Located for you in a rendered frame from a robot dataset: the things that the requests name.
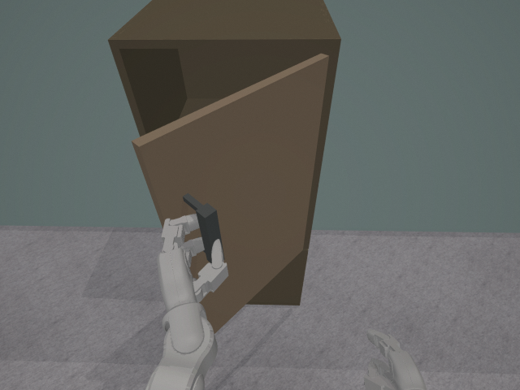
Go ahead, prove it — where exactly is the cupboard door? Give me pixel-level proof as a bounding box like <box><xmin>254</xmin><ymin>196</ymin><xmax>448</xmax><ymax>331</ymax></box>
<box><xmin>132</xmin><ymin>54</ymin><xmax>329</xmax><ymax>334</ymax></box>

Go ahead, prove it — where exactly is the robot left hand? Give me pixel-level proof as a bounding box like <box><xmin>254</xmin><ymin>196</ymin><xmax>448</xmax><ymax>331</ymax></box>
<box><xmin>157</xmin><ymin>214</ymin><xmax>228</xmax><ymax>312</ymax></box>

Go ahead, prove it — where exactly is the handle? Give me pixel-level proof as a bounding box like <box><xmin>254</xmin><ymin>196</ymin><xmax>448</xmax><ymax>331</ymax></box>
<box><xmin>183</xmin><ymin>193</ymin><xmax>224</xmax><ymax>263</ymax></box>

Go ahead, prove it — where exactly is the robot right hand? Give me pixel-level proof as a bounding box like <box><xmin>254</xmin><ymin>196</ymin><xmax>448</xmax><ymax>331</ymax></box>
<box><xmin>364</xmin><ymin>329</ymin><xmax>427</xmax><ymax>390</ymax></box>

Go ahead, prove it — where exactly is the left robot forearm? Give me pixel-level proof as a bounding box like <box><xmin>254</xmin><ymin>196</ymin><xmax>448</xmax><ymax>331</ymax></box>
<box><xmin>145</xmin><ymin>302</ymin><xmax>218</xmax><ymax>390</ymax></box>

